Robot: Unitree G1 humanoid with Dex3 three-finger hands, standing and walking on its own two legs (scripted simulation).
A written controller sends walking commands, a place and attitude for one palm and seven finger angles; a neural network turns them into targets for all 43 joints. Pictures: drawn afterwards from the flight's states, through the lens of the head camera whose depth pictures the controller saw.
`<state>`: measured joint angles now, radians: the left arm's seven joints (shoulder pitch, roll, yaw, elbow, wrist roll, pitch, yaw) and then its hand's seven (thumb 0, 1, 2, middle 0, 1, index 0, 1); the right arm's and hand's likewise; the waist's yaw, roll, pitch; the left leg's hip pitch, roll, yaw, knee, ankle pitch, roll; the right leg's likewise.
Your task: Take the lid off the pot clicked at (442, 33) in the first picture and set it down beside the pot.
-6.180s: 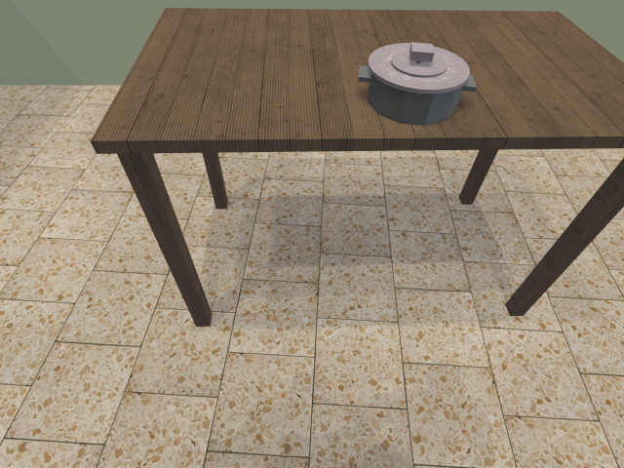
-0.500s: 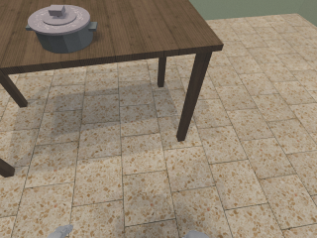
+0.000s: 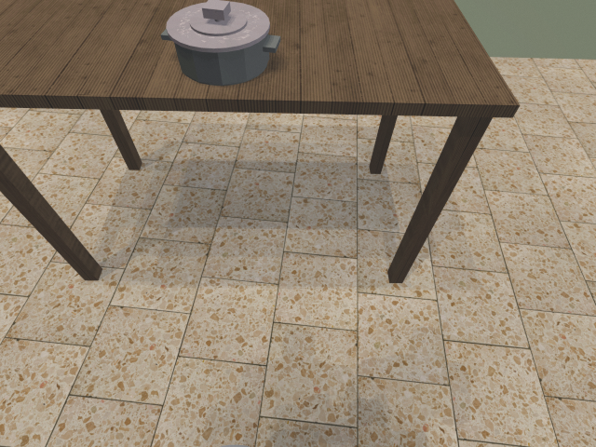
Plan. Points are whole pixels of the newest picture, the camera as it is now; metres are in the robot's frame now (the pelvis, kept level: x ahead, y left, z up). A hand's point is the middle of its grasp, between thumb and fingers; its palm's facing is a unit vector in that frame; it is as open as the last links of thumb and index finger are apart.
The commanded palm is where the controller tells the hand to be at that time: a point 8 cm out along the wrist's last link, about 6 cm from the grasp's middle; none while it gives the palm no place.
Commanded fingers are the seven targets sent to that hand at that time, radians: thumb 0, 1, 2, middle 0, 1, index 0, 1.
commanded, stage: take the last steps up to it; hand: left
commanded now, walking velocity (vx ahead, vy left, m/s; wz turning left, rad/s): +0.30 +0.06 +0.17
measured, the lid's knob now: (216, 9) +0.84 +0.23 +0.15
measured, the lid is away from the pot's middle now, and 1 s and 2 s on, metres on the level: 0.00 0.00 0.00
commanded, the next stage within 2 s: come to a stop and stand still in 1.04 s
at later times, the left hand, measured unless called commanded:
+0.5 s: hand out of the picture +0.11 +0.19 -0.16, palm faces +0.14 -0.97 -0.22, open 7.4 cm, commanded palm none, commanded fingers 0.00 0.90 0.90 -0.20 -0.30 -0.20 -0.30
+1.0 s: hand (153, 371) +0.24 +0.26 -0.17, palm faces +0.14 -0.97 -0.18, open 7.4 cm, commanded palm none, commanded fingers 0.00 0.90 0.90 -0.20 -0.30 -0.20 -0.30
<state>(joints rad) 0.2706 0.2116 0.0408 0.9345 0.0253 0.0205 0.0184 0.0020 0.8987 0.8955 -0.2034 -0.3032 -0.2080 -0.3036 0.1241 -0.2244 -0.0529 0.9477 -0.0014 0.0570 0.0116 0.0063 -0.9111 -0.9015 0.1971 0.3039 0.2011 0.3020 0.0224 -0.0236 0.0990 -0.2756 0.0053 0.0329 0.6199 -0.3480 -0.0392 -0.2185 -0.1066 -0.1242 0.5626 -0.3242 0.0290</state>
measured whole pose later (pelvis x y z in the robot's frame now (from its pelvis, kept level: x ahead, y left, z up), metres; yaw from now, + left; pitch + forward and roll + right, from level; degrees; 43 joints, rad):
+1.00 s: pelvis +0.25 +0.08 +0.01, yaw +4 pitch +0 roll +1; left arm 0.29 0.19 0.07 1.06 0.03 -0.01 -0.01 0.01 0.91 0.90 -0.20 -0.30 -0.20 -0.30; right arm 0.23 -0.15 -0.05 1.01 -0.01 -0.08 -0.02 -0.02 -0.95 -0.90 0.20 0.30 0.21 0.30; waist 0.02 -0.05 0.04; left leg -0.21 0.02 0.17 0.43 -0.22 0.04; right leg -0.50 -0.10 -0.06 1.08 -0.32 0.00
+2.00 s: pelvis +0.31 +0.08 +0.00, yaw +3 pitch +0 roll +0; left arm 0.31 0.19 0.01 1.06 0.02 0.00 0.04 0.00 0.91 0.90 -0.20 -0.30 -0.20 -0.30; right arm 0.20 -0.19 -0.03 1.01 -0.01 0.02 -0.02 0.00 -0.91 -0.90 0.20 0.30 0.21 0.30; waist 0.00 0.01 0.06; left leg -0.31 0.04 0.02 0.54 -0.23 -0.02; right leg -0.20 0.00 0.00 0.53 -0.31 0.00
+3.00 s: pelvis +0.30 +0.09 +0.00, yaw +4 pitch -2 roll +0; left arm 0.31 0.17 0.00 1.08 0.02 0.00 0.03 0.00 0.90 0.90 -0.20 -0.30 -0.20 -0.30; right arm 0.23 -0.15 -0.02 1.09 0.00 0.00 -0.02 0.01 -0.93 -0.90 0.20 0.30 0.20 0.30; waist 0.01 -0.03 0.04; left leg -0.27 0.01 0.02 0.48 -0.18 0.00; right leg -0.16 -0.03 -0.01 0.48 -0.28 0.03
